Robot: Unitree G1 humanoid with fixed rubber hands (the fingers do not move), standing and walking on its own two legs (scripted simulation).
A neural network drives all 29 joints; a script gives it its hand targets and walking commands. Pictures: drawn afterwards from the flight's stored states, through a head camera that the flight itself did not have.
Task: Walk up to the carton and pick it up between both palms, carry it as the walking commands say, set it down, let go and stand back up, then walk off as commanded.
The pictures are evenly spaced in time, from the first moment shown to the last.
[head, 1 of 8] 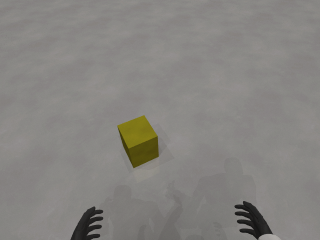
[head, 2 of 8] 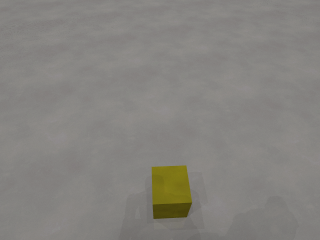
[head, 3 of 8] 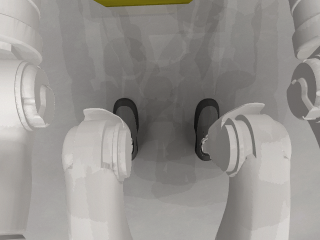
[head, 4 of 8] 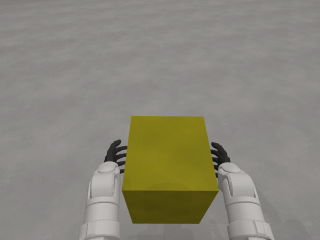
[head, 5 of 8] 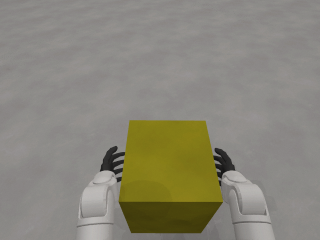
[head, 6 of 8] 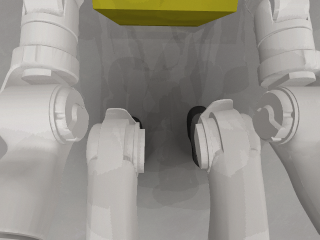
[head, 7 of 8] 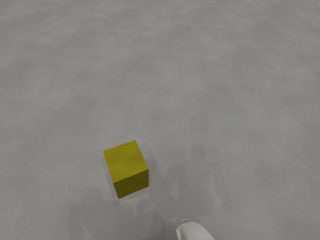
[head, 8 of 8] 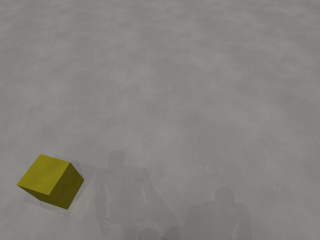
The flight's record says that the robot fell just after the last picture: no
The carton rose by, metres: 0.67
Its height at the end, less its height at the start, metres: +0.00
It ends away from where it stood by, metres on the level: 0.27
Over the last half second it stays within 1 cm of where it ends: yes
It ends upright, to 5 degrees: yes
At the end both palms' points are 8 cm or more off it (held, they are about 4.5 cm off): yes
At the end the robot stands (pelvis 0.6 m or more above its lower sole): yes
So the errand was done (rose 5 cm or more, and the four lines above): yes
